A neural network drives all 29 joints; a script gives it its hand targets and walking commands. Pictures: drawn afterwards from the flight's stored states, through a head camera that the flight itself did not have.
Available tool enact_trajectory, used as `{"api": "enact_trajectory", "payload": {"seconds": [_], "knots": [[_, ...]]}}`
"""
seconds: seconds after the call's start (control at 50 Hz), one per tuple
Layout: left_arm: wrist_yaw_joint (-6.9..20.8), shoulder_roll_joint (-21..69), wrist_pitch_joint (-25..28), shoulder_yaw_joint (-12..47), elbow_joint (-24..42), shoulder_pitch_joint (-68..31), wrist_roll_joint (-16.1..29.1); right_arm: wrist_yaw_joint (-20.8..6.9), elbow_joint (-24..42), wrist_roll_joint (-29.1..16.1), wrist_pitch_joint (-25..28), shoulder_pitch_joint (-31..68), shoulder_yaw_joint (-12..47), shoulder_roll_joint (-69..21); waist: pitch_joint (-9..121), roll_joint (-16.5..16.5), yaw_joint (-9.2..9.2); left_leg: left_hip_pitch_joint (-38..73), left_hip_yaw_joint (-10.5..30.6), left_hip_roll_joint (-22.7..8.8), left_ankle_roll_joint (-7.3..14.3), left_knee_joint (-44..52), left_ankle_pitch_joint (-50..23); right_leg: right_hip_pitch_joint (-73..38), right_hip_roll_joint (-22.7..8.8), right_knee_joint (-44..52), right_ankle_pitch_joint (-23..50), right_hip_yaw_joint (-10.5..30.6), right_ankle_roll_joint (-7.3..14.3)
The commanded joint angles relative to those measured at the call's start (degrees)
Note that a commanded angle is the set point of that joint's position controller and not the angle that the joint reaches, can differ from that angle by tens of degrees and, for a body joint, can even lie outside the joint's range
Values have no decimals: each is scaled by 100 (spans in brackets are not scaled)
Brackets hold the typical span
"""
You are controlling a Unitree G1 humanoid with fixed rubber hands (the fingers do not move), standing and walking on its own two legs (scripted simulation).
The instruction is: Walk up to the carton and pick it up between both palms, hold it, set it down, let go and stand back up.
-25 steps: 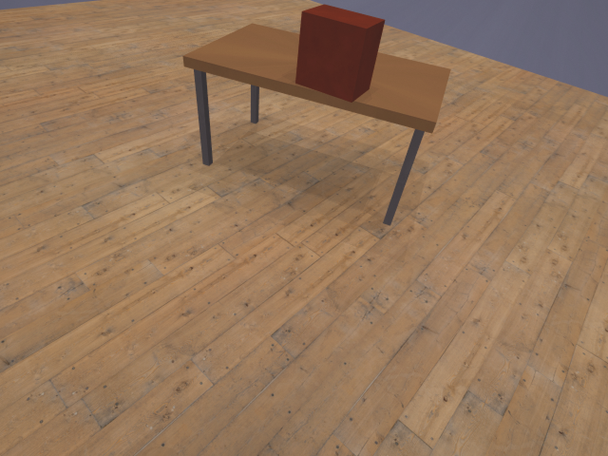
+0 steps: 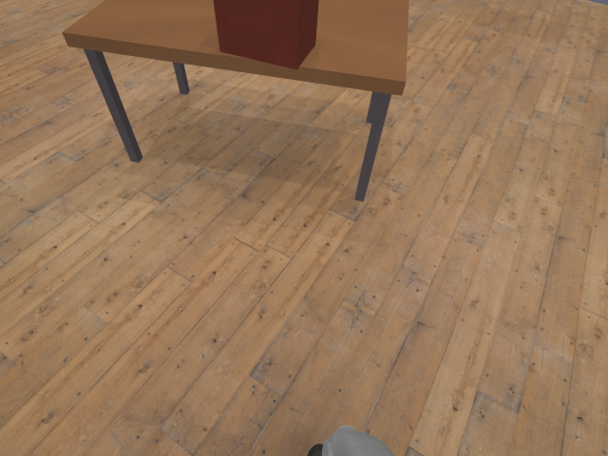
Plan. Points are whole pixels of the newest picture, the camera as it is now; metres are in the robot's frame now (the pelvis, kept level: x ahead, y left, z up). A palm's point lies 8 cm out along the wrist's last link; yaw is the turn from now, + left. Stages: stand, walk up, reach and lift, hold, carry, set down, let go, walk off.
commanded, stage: walk up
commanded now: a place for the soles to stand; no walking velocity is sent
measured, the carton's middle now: (267, 3) +1.34 +0.02 +0.00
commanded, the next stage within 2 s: none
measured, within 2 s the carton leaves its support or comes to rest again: neither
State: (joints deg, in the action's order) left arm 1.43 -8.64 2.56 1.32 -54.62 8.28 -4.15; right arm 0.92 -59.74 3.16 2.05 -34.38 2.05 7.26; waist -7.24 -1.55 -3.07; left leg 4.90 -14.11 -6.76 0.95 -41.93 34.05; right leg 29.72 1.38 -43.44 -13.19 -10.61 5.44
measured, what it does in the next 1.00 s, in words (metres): walks ahead: left foot, then right foot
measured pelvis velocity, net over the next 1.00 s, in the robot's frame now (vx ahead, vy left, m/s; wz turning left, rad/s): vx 0.51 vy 0.01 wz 0.04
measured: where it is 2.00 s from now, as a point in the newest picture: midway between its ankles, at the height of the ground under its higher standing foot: (293, 256)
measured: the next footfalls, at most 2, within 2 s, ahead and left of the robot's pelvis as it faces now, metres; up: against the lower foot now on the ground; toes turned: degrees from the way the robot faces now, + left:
left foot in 0.40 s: +0.42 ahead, +0.20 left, +0.00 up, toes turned +10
right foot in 0.98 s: +0.67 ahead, -0.11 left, +0.00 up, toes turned -4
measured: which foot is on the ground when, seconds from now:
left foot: down 0.00-0.00, up 0.02-0.38, down 0.40-1.00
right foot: down 0.00-0.44, up 0.46-0.96, down 0.98-1.00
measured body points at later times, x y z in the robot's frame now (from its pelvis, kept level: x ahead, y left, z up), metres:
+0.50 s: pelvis +0.28 +0.08 -0.01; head +0.29 +0.11 +0.44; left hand +0.25 +0.34 -0.17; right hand +0.40 -0.13 -0.12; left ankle +0.38 +0.20 -0.69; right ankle +0.14 -0.07 -0.64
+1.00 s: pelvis +0.51 +0.01 +0.01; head +0.51 +0.00 +0.46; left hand +0.60 +0.24 -0.12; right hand +0.47 -0.23 -0.14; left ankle +0.39 +0.19 -0.69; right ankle +0.63 -0.10 -0.70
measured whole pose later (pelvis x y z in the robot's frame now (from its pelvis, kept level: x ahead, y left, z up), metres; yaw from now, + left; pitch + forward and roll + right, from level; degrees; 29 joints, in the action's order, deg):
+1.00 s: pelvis +0.51 +0.01 +0.01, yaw +2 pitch -4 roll +2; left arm 3.3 -11.7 1.6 -1.0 -51.1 13.5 -2.8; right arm -0.3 -53.9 3.6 3.6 -28.4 -0.6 11.5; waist -2.9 0.5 -2.8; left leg -0.8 -5.4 -9.0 -2.8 -35.7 29.6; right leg 25.4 -4.7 -40.7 -11.1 -4.8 0.7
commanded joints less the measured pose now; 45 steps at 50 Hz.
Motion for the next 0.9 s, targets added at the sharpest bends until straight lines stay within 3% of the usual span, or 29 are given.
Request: {"api": "enact_trajectory", "payload": {"seconds": [0.0,0.04,0.06,0.08,0.14,0.18,0.22,0.26,0.3,0.32,0.36,0.38,0.4,0.42,0.44,0.48,0.52,0.56,0.64,0.72,0.8,0.84,0.88], "knots": [[-468,-1772,34,-600,145,2211,412,-72,1131,-295,151,426,-360,1393,1796,440,1326,-4658,1666,551,175,-4719,-743,-4546,-2742,2692,-1560,5167,1371],[-490,-1392,128,-495,288,1633,281,-131,1202,-283,245,733,-319,934,1058,53,975,-4451,1806,250,216,-4265,-1119,-3436,-2528,2514,682,3563,798],[-431,-1166,200,-456,219,1409,257,-147,1256,-248,260,817,-283,682,687,39,751,-4202,1843,192,179,-4012,-1121,-2809,-2368,2485,1352,2971,715],[-350,-993,262,-421,158,1290,223,-150,1294,-210,255,817,-283,549,461,39,588,-4000,1793,212,154,-3832,-1037,-2348,-2245,2441,1580,2556,716],[-243,-874,418,-364,61,1154,164,-175,1386,-130,180,961,-344,432,-329,124,298,-3768,1725,166,57,-3044,-969,-1193,-2164,2665,1517,1872,869],[-237,-968,484,-333,80,894,165,-238,1562,-141,144,1116,-348,395,-792,373,54,-3775,1693,-38,20,-1910,-1363,-775,-2013,2866,1420,1284,769],[-179,-1075,464,-329,172,511,124,-323,1648,-170,177,1159,-362,403,-819,863,-131,-3122,1397,-72,39,-604,-2481,-426,-1523,2823,890,516,489],[-127,-1238,418,-371,216,556,93,-369,1653,-137,216,1172,-453,577,-526,1079,-76,-2269,1060,154,25,-138,-3394,-218,-1401,2526,-226,417,440],[-114,-1366,320,-404,225,741,116,-329,1578,-54,172,955,-558,747,-166,896,-97,-1432,863,325,98,123,-3567,-124,-1529,2119,-845,464,448],[-101,-1359,257,-402,220,856,119,-291,1505,-16,155,689,-626,894,57,672,-175,-1059,820,432,133,85,-3361,-211,-1474,1670,-760,407,406],[-43,-1162,93,-316,173,1453,119,-174,1319,81,162,-230,-830,1296,815,-146,-402,-145,1009,643,217,181,-2361,-418,-889,-548,-295,-83,160],[-1,-865,12,-194,269,1903,162,-90,1374,67,171,-596,-955,1723,1276,-1306,-460,110,2944,-433,544,1006,-798,-32,-333,-2387,-1360,-114,-130],[33,-881,-99,-178,442,2107,218,5,1621,-114,143,-478,-935,1988,1030,-1274,-335,-227,5516,-1493,850,2375,637,440,-73,-3278,-2295,688,-371],[35,-1259,-193,-291,567,2046,279,101,1741,-270,72,33,-987,2253,942,-1013,-172,-269,6546,-1842,1268,3140,1906,855,-250,-3829,-2055,1009,-510],[38,-1420,-191,-305,660,1665,252,152,1832,-362,54,426,-967,2216,773,-902,-146,-427,6741,-1877,1282,3412,2142,1177,-440,-3993,-1842,1117,-550],[19,-1408,-98,-329,692,1136,223,168,1884,-302,154,665,-843,1835,470,-562,-156,-967,5416,-1527,1080,3124,739,1054,-622,-3845,-1440,1268,-539],[18,-1221,-39,-302,619,1269,217,120,1767,-185,302,826,-737,1576,541,-668,35,-1385,4007,-1248,1002,2723,-808,551,-761,-3402,-1179,1354,-577],[41,-1099,-55,-299,583,1416,185,55,1624,-160,378,917,-666,1323,669,-740,164,-1544,3298,-1005,991,2577,-1176,294,-720,-3133,-1118,1376,-622],[134,-931,-193,-305,686,1062,128,18,1381,-174,458,704,-559,1106,242,-593,223,-1844,2767,-973,1052,2831,-920,680,-720,-2327,-524,1280,-751],[223,-851,-195,-289,819,581,104,1,1202,-117,477,557,-524,1139,-173,-516,164,-1846,2315,-946,1051,2963,-795,911,-851,-1350,330,1086,-853],[255,-780,-81,-252,969,99,168,-17,1068,-40,459,487,-539,1312,-396,-836,26,-1834,1865,-907,961,2850,-1161,380,-964,-23,764,923,-769],[245,-808,-33,-282,938,205,183,-37,1050,9,415,578,-559,1454,-413,-995,99,-2027,1705,-989,935,2758,-1456,-323,-873,410,664,735,-668],[196,-887,3,-358,785,696,151,-61,1041,44,331,683,-576,1610,-318,-950,316,-2251,1609,-1047,878,2355,-1668,-1174,-753,729,521,568,-517]]}}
